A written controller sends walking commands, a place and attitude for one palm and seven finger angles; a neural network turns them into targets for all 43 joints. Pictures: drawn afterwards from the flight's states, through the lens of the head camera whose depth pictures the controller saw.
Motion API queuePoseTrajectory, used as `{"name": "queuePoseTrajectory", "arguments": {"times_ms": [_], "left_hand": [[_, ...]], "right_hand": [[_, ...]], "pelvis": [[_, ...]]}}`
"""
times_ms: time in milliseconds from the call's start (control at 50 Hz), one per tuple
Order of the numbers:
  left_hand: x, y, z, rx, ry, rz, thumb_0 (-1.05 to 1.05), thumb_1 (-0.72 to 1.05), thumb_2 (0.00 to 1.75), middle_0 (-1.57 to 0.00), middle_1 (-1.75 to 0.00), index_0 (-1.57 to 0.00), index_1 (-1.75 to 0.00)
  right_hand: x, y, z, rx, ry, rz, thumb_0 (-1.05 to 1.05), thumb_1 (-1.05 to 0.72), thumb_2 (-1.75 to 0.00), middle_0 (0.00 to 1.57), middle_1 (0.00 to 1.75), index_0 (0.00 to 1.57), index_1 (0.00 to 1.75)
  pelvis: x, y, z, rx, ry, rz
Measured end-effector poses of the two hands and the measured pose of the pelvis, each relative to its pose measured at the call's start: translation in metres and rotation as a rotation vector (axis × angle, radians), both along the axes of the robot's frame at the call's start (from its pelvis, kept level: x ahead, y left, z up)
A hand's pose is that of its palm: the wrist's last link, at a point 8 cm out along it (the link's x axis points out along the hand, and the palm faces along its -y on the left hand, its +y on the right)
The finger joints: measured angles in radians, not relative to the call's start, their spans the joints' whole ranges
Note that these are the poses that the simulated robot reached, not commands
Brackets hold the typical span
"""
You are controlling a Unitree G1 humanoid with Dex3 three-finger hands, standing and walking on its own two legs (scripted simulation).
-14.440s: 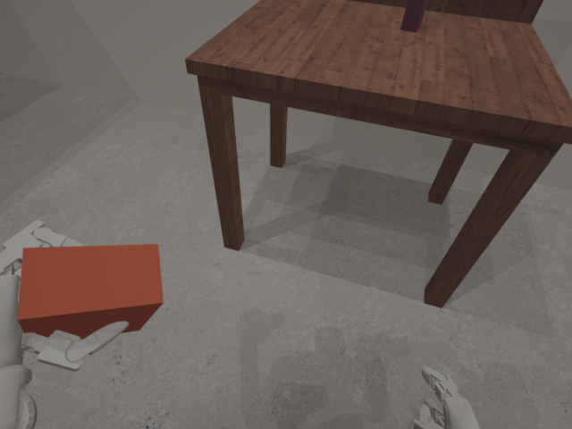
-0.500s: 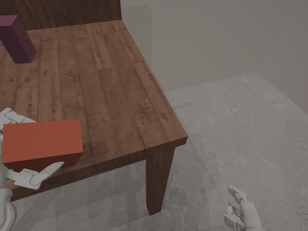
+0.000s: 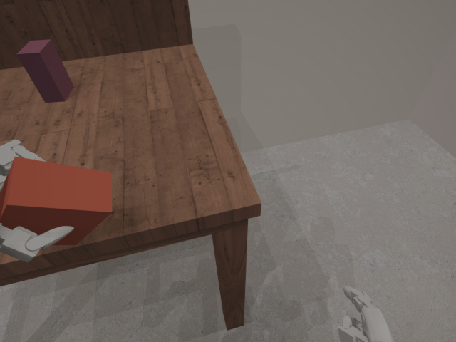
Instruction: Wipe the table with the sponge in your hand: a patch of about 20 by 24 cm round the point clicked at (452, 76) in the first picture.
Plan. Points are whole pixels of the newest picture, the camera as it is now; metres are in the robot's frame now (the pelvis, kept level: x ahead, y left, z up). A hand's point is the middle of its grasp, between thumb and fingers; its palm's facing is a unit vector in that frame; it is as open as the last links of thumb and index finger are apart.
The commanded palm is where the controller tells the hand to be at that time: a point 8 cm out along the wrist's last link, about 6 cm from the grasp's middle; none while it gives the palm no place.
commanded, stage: turn the palm down, sponge in hand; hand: left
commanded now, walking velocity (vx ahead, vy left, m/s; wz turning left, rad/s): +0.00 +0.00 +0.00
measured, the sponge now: (64, 209) +0.24 +0.26 +0.17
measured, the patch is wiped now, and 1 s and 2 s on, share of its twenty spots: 0.00 0.00 0.00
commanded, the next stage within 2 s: move the sponge above the wiping area in 1.76 s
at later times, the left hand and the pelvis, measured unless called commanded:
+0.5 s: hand (33, 181) +0.25 +0.29 +0.21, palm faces +0.33 -0.41 -0.85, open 9.9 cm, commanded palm +0.20 +0.31 +0.26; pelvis +0.03 +0.01 +0.00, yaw -1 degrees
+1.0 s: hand (1, 172) +0.24 +0.32 +0.23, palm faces +0.28 -0.21 -0.94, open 9.9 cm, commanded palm +0.19 +0.33 +0.30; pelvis +0.00 +0.05 +0.01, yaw -1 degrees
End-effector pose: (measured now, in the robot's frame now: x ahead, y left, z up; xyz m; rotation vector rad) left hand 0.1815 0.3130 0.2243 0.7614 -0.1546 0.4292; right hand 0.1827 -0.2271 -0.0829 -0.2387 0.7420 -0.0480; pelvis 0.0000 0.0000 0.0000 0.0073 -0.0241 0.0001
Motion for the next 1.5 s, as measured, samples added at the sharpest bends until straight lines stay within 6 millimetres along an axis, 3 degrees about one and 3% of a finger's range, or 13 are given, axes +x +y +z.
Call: {"name": "queuePoseTrajectory", "arguments": {"times_ms": [100, 240, 320, 420, 520, 700, 880, 1040, 1240, 1420, 1500], "left_hand": [[0.0, 0.012, -0.007, 0.002, 0.064, 0.111, -0.01, -0.48, 1.03, -0.76, -1.35, -0.76, -1.35], [0.022, -0.019, 0.006, 0.173, 0.124, 0.003, -0.01, -0.48, 1.03, -0.76, -1.35, -0.76, -1.35], [0.034, -0.02, 0.015, 0.206, 0.14, -0.032, -0.01, -0.48, 1.03, -0.76, -1.35, -0.76, -1.35], [0.035, -0.011, 0.026, 0.262, 0.134, 0.015, -0.01, -0.48, 1.03, -0.77, -1.35, -0.76, -1.35], [0.031, -0.002, 0.025, 0.295, 0.177, 0.042, -0.01, -0.48, 1.03, -0.77, -1.35, -0.76, -1.35], [0.03, 0.004, 0.034, 0.38, 0.156, 0.052, 0.0, -0.48, 1.03, -0.77, -1.35, -0.76, -1.35], [0.031, 0.024, 0.049, 0.424, 0.209, 0.155, 0.0, -0.48, 1.03, -0.77, -1.34, -0.76, -1.35], [0.025, 0.006, 0.056, 0.515, 0.252, 0.111, 0.0, -0.48, 1.03, -0.77, -1.34, -0.76, -1.35], [0.013, -0.001, 0.079, 0.585, 0.218, 0.199, 0.0, -0.48, 1.03, -0.77, -1.34, -0.76, -1.35], [0.011, -0.024, 0.05, 0.599, 0.306, 0.153, 0.0, -0.48, 1.03, -0.77, -1.34, -0.76, -1.35], [0.012, -0.039, 0.052, 0.638, 0.28, 0.125, 0.0, -0.48, 1.03, -0.77, -1.34, -0.76, -1.35]], "right_hand": [[0.008, -0.02, -0.002, -0.029, -0.01, -0.002, 0.01, -0.9, -0.9, 0.2, 0.3, 0.2, 0.3], [0.019, -0.027, -0.007, -0.017, -0.03, -0.033, 0.01, -0.9, -0.9, 0.2, 0.3, 0.2, 0.3], [0.023, -0.022, -0.009, 0.01, -0.021, -0.065, 0.01, -0.9, -0.9, 0.2, 0.3, 0.2, 0.3], [0.026, -0.011, -0.008, 0.03, -0.008, -0.072, 0.01, -0.9, -0.9, 0.2, 0.3, 0.2, 0.3], [0.032, 0.004, -0.007, 0.029, 0.001, -0.058, 0.01, -0.9, -0.9, 0.2, 0.3, 0.2, 0.3], [0.048, 0.041, 0.004, 0.037, -0.038, -0.016, 0.01, -0.9, -0.9, 0.2, 0.3, 0.2, 0.3], [0.06, 0.076, 0.017, 0.076, -0.081, 0.04, 0.01, -0.9, -0.9, 0.2, 0.3, 0.2, 0.3], [0.066, 0.09, 0.024, 0.093, -0.107, 0.087, 0.01, -0.9, -0.9, 0.2, 0.3, 0.2, 0.3], [0.061, 0.081, 0.022, 0.112, -0.098, 0.11, 0.01, -0.9, -0.9, 0.2, 0.3, 0.2, 0.3], [0.051, 0.051, 0.02, 0.095, -0.103, 0.08, 0.01, -0.9, -0.9, 0.2, 0.3, 0.2, 0.3], [0.049, 0.037, 0.019, 0.084, -0.11, 0.062, 0.01, -0.9, -0.9, 0.2, 0.3, 0.2, 0.3]], "pelvis": [[0.001, -0.012, -0.001, -0.005, -0.006, 0.015], [0.008, -0.014, -0.002, 0.0, 0.003, 0.009], [0.016, -0.011, -0.002, 0.005, 0.008, -0.001], [0.025, -0.002, -0.001, 0.006, 0.018, -0.013], [0.027, 0.011, 0.0, 0.0, 0.026, -0.015], [0.019, 0.033, 0.002, -0.009, 0.024, -0.016], [0.005, 0.046, 0.006, -0.008, 0.0, -0.016], [-0.007, 0.046, 0.008, -0.004, -0.015, -0.012], [-0.017, 0.031, 0.008, 0.001, -0.028, -0.007], [-0.021, 0.015, 0.006, 0.006, -0.038, -0.013], [-0.021, 0.009, 0.006, 0.009, -0.05, -0.017]]}}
